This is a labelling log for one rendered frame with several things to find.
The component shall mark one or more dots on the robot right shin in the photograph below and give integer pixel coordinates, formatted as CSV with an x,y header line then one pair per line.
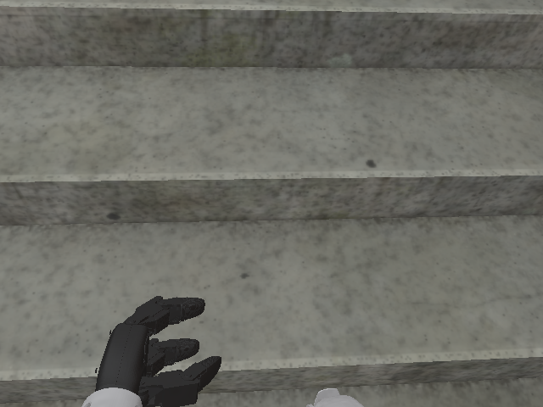
x,y
329,392

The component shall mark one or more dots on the robot left hand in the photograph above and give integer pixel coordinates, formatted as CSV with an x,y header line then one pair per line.
x,y
131,360

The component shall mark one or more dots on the left robot forearm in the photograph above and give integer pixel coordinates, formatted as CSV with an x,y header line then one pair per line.
x,y
113,397

